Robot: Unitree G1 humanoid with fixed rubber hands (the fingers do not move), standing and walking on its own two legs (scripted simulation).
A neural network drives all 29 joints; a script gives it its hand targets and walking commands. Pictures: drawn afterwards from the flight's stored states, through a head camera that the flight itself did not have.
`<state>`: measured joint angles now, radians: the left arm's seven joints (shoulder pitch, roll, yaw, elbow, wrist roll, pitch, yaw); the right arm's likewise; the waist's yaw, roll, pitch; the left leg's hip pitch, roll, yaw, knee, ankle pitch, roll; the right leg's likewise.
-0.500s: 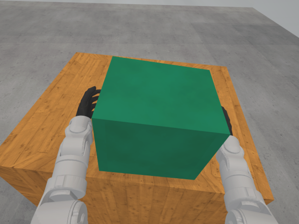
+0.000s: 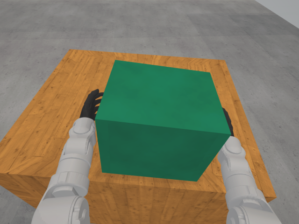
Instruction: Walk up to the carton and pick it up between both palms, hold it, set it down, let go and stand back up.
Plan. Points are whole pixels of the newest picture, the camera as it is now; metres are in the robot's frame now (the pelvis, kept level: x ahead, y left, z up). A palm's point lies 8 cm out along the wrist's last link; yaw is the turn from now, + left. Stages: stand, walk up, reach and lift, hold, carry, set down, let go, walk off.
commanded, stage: set down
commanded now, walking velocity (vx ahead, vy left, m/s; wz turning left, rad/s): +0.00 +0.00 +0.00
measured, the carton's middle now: (156, 121) +0.41 -0.05 +0.05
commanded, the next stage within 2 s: none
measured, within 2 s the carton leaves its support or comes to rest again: rests again in 0.96 s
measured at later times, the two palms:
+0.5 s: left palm (93, 123) +0.41 +0.13 +0.07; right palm (224, 138) +0.35 -0.25 +0.04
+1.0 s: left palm (92, 125) +0.41 +0.13 +0.06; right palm (223, 139) +0.34 -0.24 +0.04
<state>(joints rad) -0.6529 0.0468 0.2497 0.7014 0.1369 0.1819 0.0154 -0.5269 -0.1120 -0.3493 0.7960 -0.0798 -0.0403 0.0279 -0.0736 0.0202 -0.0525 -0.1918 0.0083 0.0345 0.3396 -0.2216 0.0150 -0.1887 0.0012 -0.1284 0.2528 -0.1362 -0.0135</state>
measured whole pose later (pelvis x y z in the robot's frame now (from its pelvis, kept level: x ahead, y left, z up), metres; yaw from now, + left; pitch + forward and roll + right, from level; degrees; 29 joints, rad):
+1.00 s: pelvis -0.02 +0.00 +0.00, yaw -1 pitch +10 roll -1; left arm -0.79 0.10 0.30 1.11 0.13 -0.17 0.01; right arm -0.63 -0.09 -0.51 0.98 -0.20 -0.22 0.05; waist -0.07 0.02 -0.08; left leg -0.35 0.00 0.05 0.36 -0.19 0.02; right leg -0.36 -0.01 -0.12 0.29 -0.11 -0.02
